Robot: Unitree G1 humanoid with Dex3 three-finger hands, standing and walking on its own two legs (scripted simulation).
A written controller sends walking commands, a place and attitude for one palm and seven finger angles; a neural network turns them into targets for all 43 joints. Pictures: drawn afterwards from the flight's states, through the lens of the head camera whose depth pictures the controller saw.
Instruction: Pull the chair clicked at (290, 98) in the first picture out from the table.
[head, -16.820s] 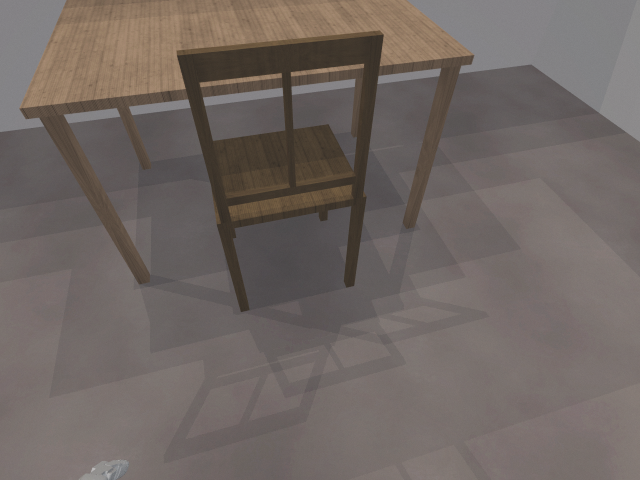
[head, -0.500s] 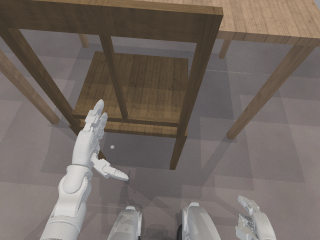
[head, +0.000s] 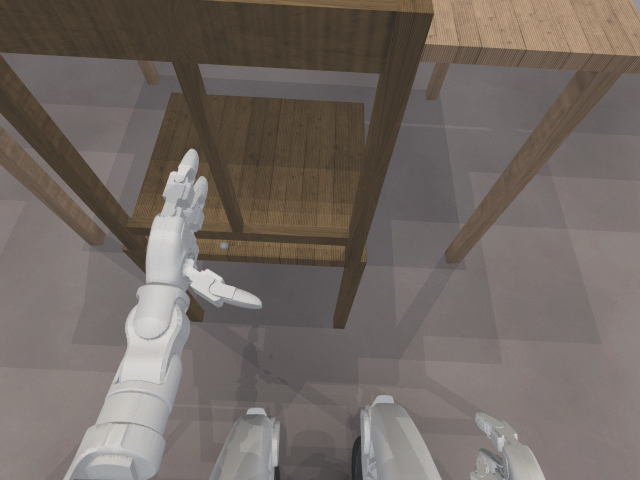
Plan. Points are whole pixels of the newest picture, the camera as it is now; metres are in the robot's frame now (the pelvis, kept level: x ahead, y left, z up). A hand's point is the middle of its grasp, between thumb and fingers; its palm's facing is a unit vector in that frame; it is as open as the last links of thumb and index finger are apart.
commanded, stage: push the fingers through the gap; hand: left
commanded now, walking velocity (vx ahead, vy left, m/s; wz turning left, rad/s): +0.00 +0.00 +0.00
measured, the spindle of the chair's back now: (218, 166) +0.48 +0.13 +0.06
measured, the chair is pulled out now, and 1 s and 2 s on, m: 0.00 0.00 0.00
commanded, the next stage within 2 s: hook a spindle and tug to test in 1.06 s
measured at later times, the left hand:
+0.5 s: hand (234, 211) +0.44 +0.11 +0.02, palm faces -0.07 -1.00 -0.05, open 16.9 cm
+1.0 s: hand (238, 202) +0.45 +0.11 +0.02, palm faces -0.03 -1.00 -0.03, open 16.9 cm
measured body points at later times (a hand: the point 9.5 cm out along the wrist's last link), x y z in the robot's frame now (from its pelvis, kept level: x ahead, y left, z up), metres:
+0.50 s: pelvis +0.00 +0.00 +0.00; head +0.14 +0.00 +0.43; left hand +0.44 +0.17 +0.03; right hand +0.09 -0.26 -0.13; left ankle +0.01 +0.12 -0.62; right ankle +0.05 -0.13 -0.62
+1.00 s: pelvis +0.00 +0.00 +0.00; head +0.14 +0.00 +0.43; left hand +0.45 +0.16 +0.02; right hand +0.06 -0.27 -0.13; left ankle +0.01 +0.12 -0.62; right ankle +0.05 -0.13 -0.62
